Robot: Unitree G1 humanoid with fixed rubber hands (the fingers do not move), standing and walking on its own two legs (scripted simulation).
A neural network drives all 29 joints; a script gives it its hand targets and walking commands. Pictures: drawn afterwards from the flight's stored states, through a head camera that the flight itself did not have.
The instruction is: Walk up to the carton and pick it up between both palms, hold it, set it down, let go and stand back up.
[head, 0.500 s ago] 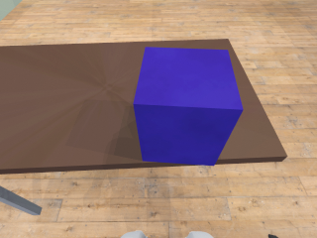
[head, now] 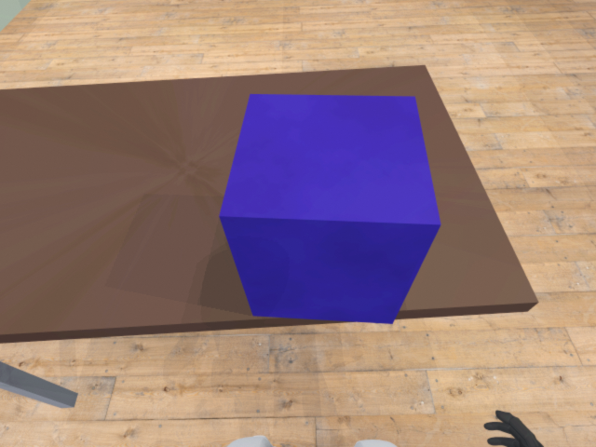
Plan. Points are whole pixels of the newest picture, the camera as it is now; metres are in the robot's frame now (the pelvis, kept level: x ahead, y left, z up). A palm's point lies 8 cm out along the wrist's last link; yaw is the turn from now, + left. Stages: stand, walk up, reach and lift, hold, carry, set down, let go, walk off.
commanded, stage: walk up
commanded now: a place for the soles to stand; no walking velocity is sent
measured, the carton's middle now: (326, 216) +0.40 -0.03 +0.07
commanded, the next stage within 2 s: stand in 0.66 s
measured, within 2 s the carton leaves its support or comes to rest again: neither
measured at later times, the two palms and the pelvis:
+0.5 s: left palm out of the picture +0.06 +0.30 -0.09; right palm out of the picture +0.10 -0.30 -0.12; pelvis +0.00 +0.00 +0.00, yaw +0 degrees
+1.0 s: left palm out of the picture +0.06 +0.28 -0.09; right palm out of the picture +0.08 -0.31 -0.12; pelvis -0.02 +0.00 +0.00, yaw +0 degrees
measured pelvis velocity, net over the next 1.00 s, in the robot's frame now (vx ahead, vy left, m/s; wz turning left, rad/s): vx -0.02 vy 0.00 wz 0.00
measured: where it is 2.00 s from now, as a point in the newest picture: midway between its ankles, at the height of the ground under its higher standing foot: outside the picture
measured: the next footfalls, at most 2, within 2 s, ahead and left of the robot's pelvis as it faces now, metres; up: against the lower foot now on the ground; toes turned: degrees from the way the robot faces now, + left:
none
